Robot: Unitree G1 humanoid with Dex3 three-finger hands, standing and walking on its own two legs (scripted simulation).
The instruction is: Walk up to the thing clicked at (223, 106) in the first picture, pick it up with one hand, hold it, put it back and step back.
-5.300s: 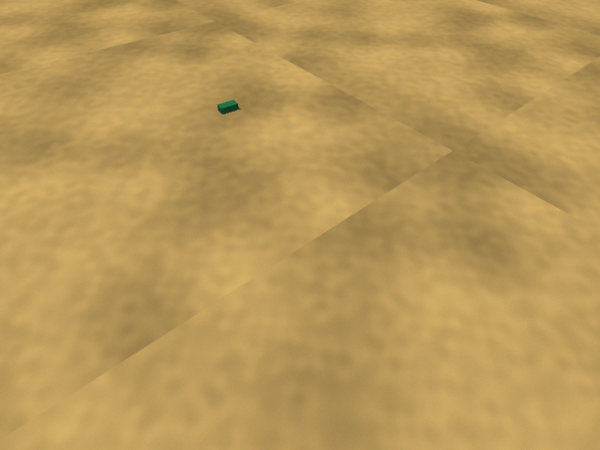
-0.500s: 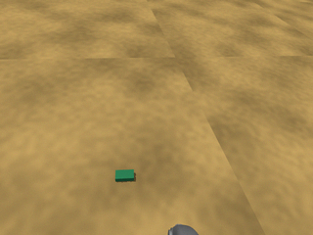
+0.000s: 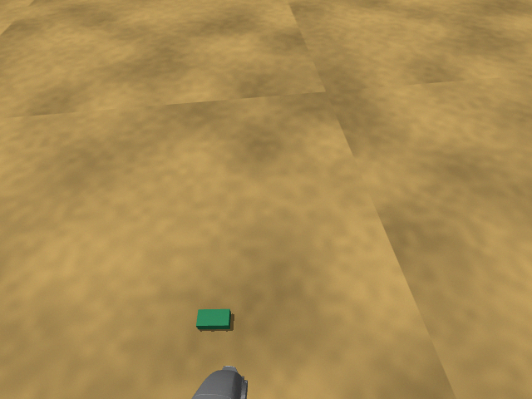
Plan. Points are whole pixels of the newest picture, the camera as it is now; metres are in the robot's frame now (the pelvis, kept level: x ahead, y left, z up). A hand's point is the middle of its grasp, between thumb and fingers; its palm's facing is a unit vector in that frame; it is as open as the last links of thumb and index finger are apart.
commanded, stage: walk up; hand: left
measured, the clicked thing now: (214, 319) +0.49 +0.25 -0.74
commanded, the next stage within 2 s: stand in 1.76 s
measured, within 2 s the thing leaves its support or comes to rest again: neither
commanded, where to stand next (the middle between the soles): +0.12 +0.05 m, yaw +2 degrees
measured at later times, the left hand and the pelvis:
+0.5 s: hand out of the picture +0.09 +0.28 -0.15, palm faces +0.02 -0.89 -0.45, open 7.4 cm; pelvis +0.05 +0.00 -0.01, yaw +3 degrees
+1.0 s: hand (107, 394) +0.15 +0.29 -0.14, palm faces +0.01 -0.93 -0.36, open 7.4 cm; pelvis +0.07 +0.03 +0.01, yaw +2 degrees
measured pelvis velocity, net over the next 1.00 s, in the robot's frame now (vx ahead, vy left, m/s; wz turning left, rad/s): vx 0.07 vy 0.03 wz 0.04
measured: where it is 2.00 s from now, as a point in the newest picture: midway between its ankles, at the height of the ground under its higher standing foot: outside the picture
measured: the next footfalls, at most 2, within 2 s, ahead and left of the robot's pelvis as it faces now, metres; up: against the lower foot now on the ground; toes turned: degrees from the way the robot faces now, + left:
left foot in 0.12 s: +0.12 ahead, +0.15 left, +0.00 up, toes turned +3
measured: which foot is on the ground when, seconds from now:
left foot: up 0.00-0.10, down 0.12-1.00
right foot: down 0.00-1.00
